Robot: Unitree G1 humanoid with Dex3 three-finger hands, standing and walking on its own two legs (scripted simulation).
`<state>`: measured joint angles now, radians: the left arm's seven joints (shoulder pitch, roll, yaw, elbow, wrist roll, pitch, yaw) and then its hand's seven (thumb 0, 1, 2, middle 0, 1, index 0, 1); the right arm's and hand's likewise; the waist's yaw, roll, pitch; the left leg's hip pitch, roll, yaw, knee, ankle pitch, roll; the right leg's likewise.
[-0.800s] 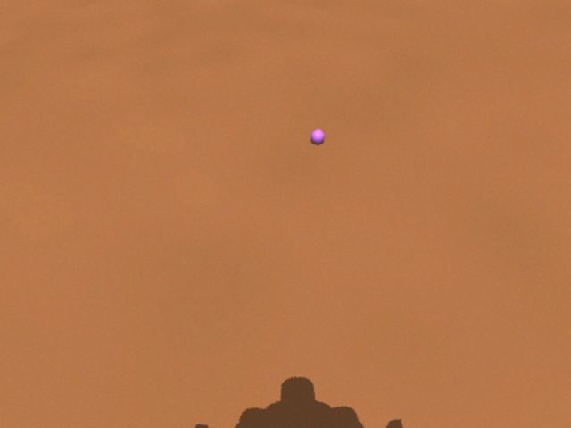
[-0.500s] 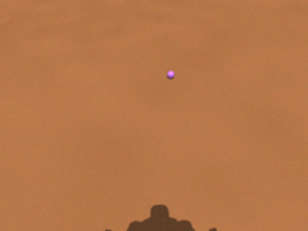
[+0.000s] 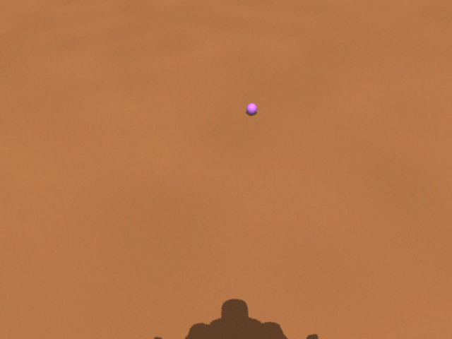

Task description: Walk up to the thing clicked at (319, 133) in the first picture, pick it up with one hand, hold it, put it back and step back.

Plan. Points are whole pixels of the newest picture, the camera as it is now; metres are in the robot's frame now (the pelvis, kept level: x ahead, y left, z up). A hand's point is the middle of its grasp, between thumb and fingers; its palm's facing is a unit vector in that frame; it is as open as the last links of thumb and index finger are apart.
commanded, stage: stand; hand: left
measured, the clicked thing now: (251, 108) +1.73 -0.16 -0.74
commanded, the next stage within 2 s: walk up in 0.32 s
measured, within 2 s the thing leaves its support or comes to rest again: neither
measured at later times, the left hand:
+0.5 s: hand out of the picture +0.11 +0.26 -0.15, palm faces -0.12 -0.93 -0.35, open 7.3 cm
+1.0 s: hand (161, 280) +0.29 +0.17 -0.16, palm faces -0.17 -0.93 -0.34, open 7.3 cm
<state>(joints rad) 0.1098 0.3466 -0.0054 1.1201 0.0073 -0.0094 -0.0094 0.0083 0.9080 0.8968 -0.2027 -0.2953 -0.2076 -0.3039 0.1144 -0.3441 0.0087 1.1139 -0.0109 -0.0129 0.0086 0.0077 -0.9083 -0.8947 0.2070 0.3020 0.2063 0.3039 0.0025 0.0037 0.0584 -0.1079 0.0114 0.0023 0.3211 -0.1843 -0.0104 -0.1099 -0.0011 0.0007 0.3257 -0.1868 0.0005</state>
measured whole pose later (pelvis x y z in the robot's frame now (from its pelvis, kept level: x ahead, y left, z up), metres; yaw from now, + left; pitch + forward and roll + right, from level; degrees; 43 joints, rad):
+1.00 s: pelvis +0.22 -0.09 -0.02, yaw -10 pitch -2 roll -2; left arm 0.33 0.42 0.05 0.91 0.02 -0.07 -0.08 0.01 0.90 0.90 -0.21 -0.30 -0.21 -0.30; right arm 0.22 -0.42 -0.07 0.92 -0.03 -0.05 0.11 0.01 -0.91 -0.89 0.21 0.30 0.21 0.30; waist 0.05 0.02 0.04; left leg -0.48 0.12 0.04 0.64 -0.19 -0.01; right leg -0.06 0.02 -0.03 0.46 -0.36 -0.01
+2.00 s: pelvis +0.71 -0.16 -0.02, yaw -14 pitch -2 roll +0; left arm 0.31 0.45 0.03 0.93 -0.01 -0.06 -0.05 0.01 0.91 0.90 -0.20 -0.30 -0.21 -0.30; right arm 0.25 -0.40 -0.05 0.85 0.00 -0.09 0.06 0.01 -0.91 -0.89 0.21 0.30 0.21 0.30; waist 0.01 -0.07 0.07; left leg -0.27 0.03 0.11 0.54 -0.23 0.03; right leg -0.45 -0.06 0.02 1.07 -0.34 -0.03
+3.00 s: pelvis +1.08 -0.24 -0.01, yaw -14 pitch -2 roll +0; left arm 0.28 0.44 0.04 0.91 0.01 -0.03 -0.07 0.01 0.91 0.90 -0.20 -0.30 -0.21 -0.30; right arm 0.31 -0.40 -0.04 0.85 -0.01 -0.08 0.05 0.01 -0.91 -0.89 0.21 0.30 0.21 0.30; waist -0.01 -0.05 0.09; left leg -0.17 0.02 0.11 0.47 -0.27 0.03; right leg -0.51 -0.09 0.00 0.86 -0.28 0.00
